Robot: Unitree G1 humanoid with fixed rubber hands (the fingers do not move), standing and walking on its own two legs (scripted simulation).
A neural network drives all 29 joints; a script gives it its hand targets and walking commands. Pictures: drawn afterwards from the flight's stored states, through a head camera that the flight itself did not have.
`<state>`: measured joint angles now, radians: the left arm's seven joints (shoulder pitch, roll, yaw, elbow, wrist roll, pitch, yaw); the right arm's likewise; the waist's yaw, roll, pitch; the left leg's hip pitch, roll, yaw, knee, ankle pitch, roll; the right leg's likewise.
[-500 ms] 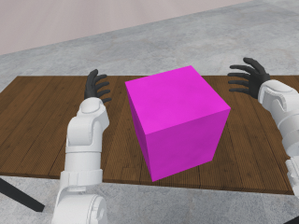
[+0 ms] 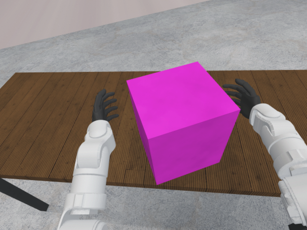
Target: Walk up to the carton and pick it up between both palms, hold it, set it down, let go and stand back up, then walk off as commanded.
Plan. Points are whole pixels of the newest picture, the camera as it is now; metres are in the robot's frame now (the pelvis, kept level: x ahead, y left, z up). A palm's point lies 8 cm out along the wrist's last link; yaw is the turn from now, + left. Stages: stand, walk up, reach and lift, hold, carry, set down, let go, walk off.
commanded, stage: reach and lift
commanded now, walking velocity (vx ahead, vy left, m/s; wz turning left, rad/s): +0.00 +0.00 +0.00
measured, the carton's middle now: (176, 124) +0.41 +0.06 +0.04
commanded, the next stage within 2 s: none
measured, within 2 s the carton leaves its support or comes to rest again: neither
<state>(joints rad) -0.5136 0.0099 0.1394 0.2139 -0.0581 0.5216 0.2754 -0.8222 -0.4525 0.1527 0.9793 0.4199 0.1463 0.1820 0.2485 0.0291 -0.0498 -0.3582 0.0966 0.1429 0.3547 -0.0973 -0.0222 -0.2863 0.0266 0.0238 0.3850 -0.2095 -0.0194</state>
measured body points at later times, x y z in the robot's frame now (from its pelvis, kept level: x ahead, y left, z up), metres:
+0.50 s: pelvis +0.00 +0.00 +0.00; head +0.05 -0.02 +0.45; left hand +0.34 +0.23 +0.11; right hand +0.47 -0.08 +0.08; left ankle +0.04 +0.14 -0.74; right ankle -0.01 -0.11 -0.74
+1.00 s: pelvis +0.00 +0.00 +0.00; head +0.05 -0.02 +0.45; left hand +0.35 +0.22 +0.11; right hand +0.47 -0.07 +0.08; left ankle +0.04 +0.14 -0.74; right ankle -0.01 -0.11 -0.74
